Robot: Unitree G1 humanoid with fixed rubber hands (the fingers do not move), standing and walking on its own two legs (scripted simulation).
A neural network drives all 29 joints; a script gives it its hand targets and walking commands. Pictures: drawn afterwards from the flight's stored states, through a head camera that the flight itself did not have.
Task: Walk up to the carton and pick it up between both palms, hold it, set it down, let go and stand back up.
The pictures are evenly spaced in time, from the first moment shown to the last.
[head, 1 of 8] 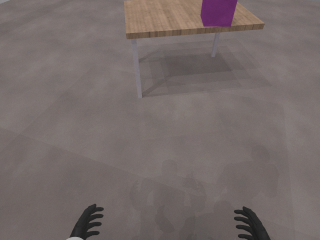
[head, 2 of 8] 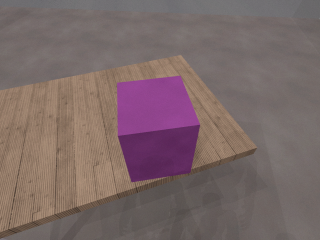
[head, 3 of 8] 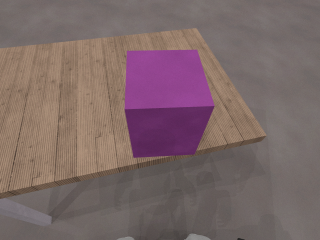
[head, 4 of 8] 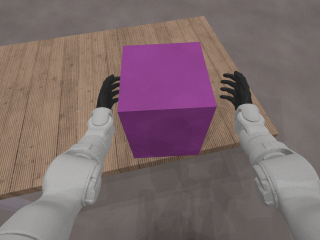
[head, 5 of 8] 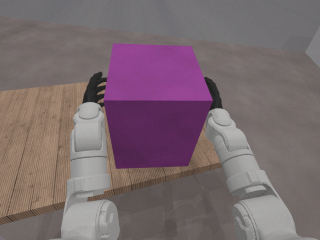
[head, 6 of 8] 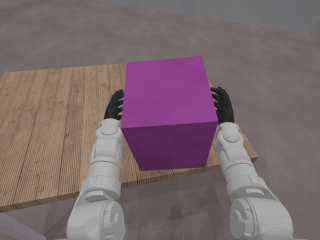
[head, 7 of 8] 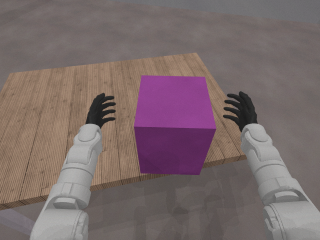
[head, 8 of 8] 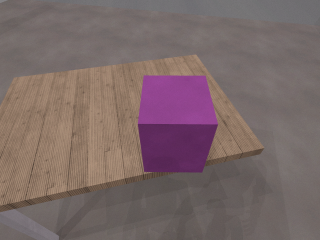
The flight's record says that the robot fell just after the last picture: no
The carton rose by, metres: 0.20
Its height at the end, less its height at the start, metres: +0.00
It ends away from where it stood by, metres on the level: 0.03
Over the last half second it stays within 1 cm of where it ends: yes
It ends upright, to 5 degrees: yes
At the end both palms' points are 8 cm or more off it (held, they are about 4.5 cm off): yes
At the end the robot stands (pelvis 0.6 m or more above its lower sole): yes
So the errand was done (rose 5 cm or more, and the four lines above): yes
